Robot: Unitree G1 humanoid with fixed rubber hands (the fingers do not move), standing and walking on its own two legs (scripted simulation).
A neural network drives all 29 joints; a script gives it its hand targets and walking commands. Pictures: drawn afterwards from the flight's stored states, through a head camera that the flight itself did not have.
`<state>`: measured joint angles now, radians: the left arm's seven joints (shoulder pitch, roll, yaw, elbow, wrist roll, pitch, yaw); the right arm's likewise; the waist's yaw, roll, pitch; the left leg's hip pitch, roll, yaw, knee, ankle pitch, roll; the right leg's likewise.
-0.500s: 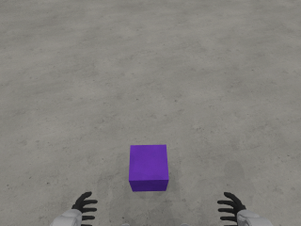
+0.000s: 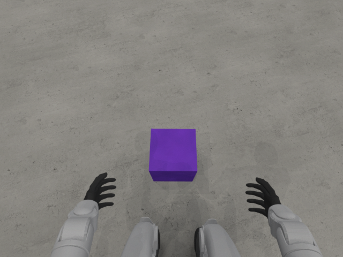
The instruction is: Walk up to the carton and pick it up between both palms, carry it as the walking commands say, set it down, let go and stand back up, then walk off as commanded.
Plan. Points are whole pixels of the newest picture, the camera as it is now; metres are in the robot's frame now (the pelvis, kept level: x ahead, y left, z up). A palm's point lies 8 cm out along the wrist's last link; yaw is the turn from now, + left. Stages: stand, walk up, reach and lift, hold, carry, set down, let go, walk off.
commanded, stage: reach and lift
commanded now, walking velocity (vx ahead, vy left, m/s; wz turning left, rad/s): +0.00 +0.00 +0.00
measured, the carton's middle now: (173, 156) +0.51 +0.02 -0.58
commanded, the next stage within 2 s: none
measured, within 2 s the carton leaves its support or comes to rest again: neither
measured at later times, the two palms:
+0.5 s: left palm (110, 150) +0.40 +0.20 -0.14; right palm (250, 148) +0.41 -0.20 -0.14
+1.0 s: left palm (116, 128) +0.49 +0.21 -0.20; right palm (234, 128) +0.50 -0.19 -0.20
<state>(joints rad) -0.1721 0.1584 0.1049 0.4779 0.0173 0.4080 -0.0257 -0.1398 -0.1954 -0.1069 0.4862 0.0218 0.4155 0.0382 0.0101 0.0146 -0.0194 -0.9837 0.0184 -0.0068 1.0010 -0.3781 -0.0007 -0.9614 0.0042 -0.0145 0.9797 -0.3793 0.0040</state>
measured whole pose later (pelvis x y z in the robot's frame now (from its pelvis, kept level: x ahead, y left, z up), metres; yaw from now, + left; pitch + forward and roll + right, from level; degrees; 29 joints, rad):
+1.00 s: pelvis -0.04 +0.00 -0.04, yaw -1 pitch +31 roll +0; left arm -1.29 0.36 0.27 0.63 -0.09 0.26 0.06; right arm -1.31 -0.37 -0.21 0.67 0.11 0.26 -0.05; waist 0.02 -0.01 0.53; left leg -1.32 -0.01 0.00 1.11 -0.33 0.00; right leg -1.32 0.02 0.04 1.11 -0.33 0.02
